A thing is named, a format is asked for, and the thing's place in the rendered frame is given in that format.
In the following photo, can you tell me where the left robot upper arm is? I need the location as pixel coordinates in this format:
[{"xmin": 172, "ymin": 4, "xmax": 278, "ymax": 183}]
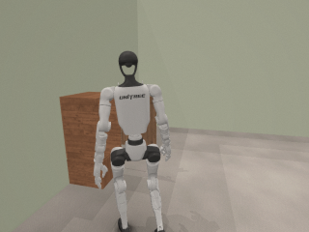
[{"xmin": 98, "ymin": 86, "xmax": 115, "ymax": 132}]

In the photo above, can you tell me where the left robot forearm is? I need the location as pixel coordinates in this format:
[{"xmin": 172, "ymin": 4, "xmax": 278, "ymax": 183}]
[{"xmin": 94, "ymin": 121, "xmax": 108, "ymax": 164}]

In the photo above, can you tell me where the cupboard door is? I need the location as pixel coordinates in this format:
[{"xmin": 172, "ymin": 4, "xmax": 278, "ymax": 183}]
[{"xmin": 121, "ymin": 96, "xmax": 156, "ymax": 146}]

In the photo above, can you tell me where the robot left hand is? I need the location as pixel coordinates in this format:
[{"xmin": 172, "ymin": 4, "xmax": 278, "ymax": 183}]
[{"xmin": 93, "ymin": 163, "xmax": 108, "ymax": 189}]

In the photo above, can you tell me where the robot right hand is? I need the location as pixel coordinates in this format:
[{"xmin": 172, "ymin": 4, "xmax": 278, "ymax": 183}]
[{"xmin": 159, "ymin": 145, "xmax": 172, "ymax": 161}]

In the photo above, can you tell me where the left robot thigh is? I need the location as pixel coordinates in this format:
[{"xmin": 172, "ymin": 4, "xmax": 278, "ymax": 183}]
[{"xmin": 110, "ymin": 147, "xmax": 126, "ymax": 194}]

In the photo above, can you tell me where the right robot upper arm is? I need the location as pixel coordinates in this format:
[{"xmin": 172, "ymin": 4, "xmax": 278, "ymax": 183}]
[{"xmin": 147, "ymin": 84, "xmax": 167, "ymax": 126}]

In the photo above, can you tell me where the robot left shin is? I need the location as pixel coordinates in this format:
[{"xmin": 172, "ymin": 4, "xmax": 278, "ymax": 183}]
[{"xmin": 113, "ymin": 182, "xmax": 128, "ymax": 229}]

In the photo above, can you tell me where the right robot forearm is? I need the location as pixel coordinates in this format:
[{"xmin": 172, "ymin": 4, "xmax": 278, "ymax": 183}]
[{"xmin": 158, "ymin": 114, "xmax": 171, "ymax": 147}]

